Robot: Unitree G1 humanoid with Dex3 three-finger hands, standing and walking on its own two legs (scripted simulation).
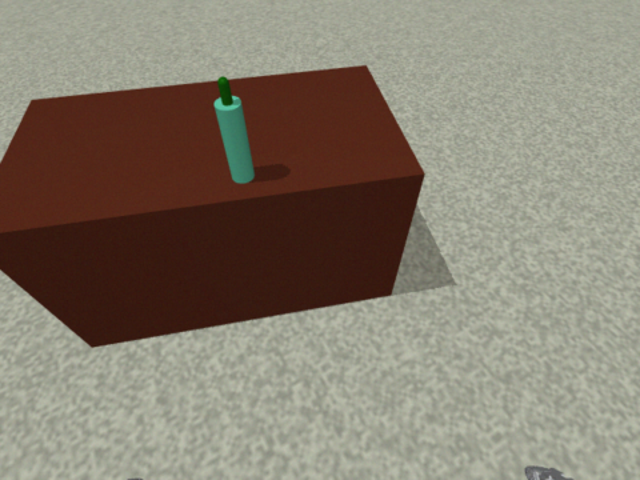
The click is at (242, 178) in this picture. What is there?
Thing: necked bottle
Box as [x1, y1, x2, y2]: [214, 77, 254, 183]
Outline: 220,77 218,79 218,86 221,96 214,102 214,106 232,178 236,182 243,183 252,179 254,174 241,103 239,98 232,96 230,94 227,79 225,77
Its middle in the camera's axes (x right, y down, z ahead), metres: -0.19 -0.24 +0.86
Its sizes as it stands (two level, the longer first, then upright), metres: 0.057 0.057 0.259
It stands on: a support 0.60 m high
